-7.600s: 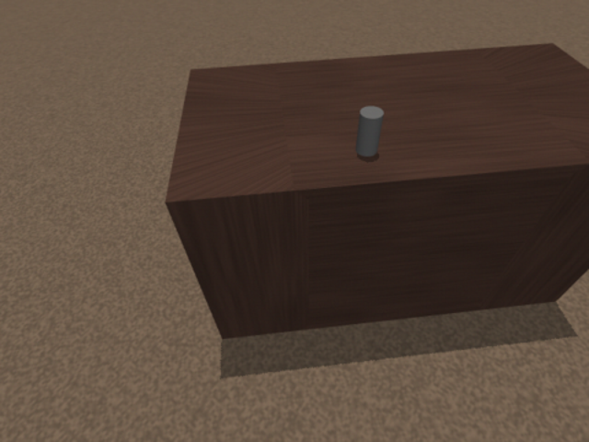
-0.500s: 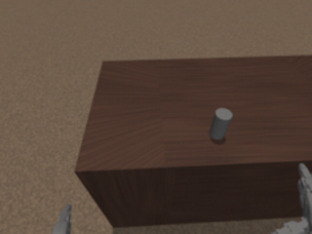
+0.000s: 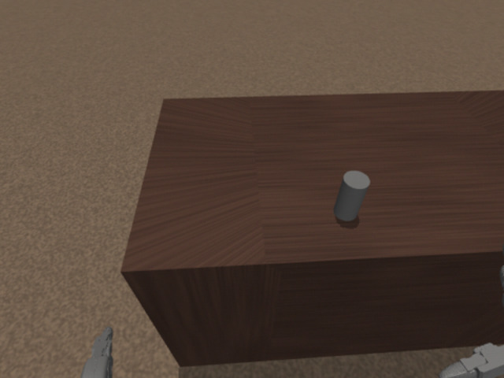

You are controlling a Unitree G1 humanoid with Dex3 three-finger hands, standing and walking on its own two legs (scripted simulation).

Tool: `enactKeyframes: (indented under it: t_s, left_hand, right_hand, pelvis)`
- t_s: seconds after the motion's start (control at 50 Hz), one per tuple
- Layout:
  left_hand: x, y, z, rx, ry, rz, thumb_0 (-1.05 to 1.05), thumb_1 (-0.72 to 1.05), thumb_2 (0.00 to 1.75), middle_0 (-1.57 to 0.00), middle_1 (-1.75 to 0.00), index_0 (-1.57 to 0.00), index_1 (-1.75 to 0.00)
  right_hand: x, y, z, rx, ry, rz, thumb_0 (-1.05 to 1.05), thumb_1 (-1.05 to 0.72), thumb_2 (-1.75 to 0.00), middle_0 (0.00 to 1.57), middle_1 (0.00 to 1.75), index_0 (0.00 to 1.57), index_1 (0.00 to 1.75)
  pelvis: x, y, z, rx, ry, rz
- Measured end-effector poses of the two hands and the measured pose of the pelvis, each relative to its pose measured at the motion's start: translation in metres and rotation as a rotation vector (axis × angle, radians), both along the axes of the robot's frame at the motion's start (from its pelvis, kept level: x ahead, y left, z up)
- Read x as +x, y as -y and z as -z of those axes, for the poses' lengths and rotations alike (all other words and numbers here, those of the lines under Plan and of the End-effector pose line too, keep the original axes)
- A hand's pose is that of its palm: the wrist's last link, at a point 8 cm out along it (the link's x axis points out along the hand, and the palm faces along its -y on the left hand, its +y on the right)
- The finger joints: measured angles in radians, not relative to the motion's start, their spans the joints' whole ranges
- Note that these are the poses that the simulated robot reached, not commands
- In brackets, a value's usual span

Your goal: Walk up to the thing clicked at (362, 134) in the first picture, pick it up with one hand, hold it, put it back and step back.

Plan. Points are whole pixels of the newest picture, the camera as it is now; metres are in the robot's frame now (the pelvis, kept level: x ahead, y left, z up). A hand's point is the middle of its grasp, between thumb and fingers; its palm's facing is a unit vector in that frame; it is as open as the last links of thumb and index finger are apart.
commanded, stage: rise first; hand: right
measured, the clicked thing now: (350, 196) +0.49 -0.20 -0.03
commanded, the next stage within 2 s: go down in 0.16 s
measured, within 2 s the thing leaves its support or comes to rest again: neither
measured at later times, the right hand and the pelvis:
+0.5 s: hand (489, 309) +0.20 -0.28 +0.07, palm faces +0.39 +0.85 -0.36, open 17.4 cm; pelvis +0.00 +0.00 +0.00, yaw -1 degrees
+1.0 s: hand (489, 231) +0.31 -0.34 +0.09, palm faces +0.18 +0.98 -0.07, open 17.6 cm; pelvis +0.00 -0.01 -0.01, yaw +1 degrees
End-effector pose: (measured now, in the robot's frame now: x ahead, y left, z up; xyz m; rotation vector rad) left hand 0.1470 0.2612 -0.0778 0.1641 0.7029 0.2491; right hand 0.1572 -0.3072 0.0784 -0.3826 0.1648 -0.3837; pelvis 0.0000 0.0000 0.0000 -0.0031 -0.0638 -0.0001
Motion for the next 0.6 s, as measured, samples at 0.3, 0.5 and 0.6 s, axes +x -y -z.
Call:
enactKeyframes:
  t_s: [0.3, 0.5, 0.6]
  left_hand:
    - [-0.003, 0.000, 0.005, -0.004, -0.025, 0.007, -0.01, -0.54, 0.07, -0.06, -0.06, -0.06, -0.06]
    - [0.010, 0.002, -0.001, 0.007, 0.015, 0.012, -0.01, -0.53, 0.05, -0.06, -0.05, -0.06, -0.05]
    - [0.009, -0.004, -0.002, 0.037, 0.001, -0.002, -0.01, -0.53, 0.05, -0.06, -0.05, -0.06, -0.05]
  right_hand:
    - [-0.009, 0.004, -0.011, -0.040, 0.039, 0.000, -0.02, 0.57, -0.05, 0.05, 0.06, 0.06, 0.06]
    - [0.002, 0.014, -0.014, -0.016, 0.118, 0.011, -0.02, 0.53, -0.05, 0.05, 0.06, 0.06, 0.06]
    - [0.027, 0.029, -0.015, 0.044, 0.149, -0.016, -0.02, 0.54, -0.04, 0.04, 0.05, 0.06, 0.06]
  pelvis:
    - [-0.001, -0.001, 0.000, 0.002, -0.005, 0.002]
    - [-0.001, -0.001, 0.002, 0.001, -0.014, 0.011]
    - [-0.003, -0.002, 0.003, 0.002, -0.023, 0.014]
